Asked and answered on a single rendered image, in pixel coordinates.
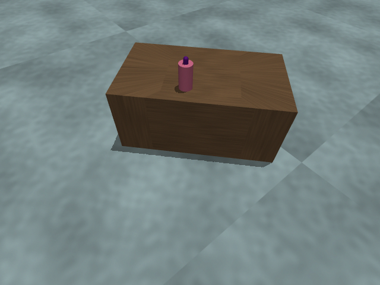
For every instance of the bottle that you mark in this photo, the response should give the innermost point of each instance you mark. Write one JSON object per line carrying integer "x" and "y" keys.
{"x": 185, "y": 74}

